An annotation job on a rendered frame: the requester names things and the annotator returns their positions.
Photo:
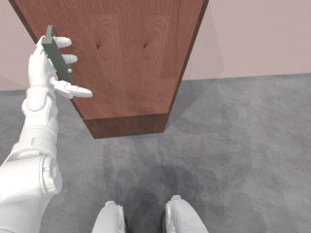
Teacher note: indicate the right robot thigh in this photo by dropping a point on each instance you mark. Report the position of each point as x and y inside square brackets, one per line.
[181, 215]

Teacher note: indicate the cupboard door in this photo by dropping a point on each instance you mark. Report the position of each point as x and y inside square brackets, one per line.
[130, 52]

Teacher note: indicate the handle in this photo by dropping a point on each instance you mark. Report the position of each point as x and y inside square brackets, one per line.
[55, 56]

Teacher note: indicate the left robot upper arm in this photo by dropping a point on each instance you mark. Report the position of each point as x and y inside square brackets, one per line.
[26, 188]

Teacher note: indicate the left robot hand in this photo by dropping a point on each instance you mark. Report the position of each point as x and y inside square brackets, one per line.
[41, 70]

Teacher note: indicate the left robot forearm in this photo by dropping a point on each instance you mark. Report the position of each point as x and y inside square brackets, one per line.
[39, 132]

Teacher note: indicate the robot right shin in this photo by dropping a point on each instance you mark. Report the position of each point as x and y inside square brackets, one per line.
[168, 228]

